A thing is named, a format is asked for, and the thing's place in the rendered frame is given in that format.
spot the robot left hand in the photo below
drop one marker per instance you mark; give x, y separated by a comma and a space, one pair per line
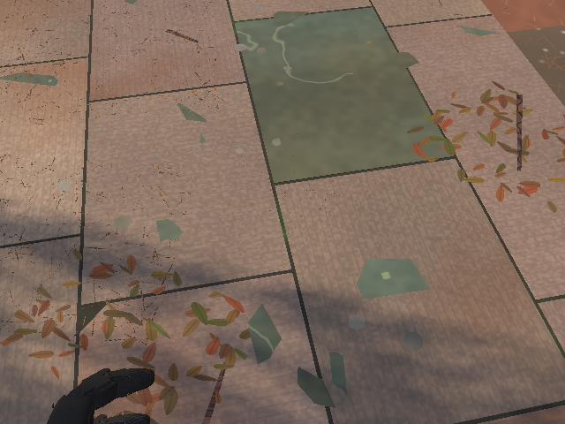
98, 390

